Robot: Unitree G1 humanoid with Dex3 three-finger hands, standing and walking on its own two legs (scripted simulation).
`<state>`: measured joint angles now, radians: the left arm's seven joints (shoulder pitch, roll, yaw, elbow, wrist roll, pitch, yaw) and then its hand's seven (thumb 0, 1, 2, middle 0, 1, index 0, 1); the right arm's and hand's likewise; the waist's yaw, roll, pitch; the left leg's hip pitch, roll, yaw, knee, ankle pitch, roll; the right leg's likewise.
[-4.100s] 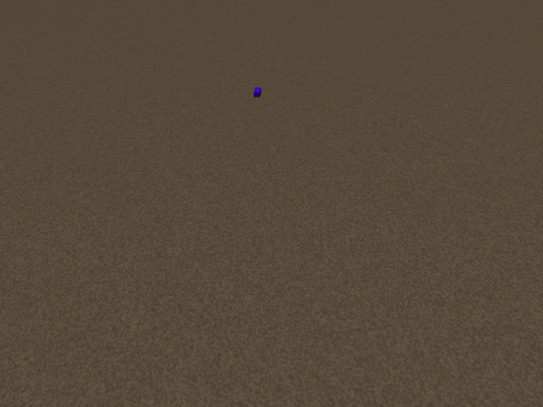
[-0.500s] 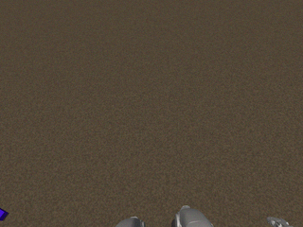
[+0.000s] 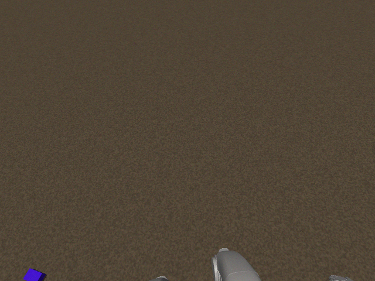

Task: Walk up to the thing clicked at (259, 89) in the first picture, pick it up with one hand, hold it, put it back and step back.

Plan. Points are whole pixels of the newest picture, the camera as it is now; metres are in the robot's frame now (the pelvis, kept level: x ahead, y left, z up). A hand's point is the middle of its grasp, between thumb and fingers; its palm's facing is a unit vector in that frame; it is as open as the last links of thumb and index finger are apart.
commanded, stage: walk up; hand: left
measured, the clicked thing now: (34, 276) +0.31 +0.74 -0.72
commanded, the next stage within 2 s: none
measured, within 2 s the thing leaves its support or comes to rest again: neither
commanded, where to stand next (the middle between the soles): -0.14 +0.60 m, yaw -16 degrees
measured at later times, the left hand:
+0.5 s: hand out of the picture +0.01 +0.57 -0.13, palm faces -0.08 -0.77 -0.63, open 7.4 cm
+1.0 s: hand out of the picture -0.06 +0.74 -0.11, palm faces -0.15 -0.79 -0.59, open 7.4 cm
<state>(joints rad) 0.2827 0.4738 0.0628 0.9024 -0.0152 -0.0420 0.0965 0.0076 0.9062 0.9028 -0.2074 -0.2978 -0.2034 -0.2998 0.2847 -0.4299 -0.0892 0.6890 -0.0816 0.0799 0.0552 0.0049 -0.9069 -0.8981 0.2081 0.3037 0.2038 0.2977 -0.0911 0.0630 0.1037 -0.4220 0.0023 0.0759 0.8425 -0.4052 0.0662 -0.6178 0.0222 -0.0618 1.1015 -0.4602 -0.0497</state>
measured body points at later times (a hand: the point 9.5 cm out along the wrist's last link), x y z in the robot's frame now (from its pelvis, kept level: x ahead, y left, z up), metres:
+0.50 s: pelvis -0.09 +0.24 -0.02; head -0.05 +0.21 +0.42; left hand +0.02 +0.61 -0.09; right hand -0.02 -0.12 -0.13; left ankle -0.06 +0.36 -0.70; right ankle +0.01 +0.02 -0.66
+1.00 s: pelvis -0.18 +0.44 -0.01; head -0.13 +0.40 +0.43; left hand -0.06 +0.78 -0.08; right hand -0.10 +0.09 -0.13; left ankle -0.16 +0.64 -0.65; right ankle -0.10 +0.24 -0.70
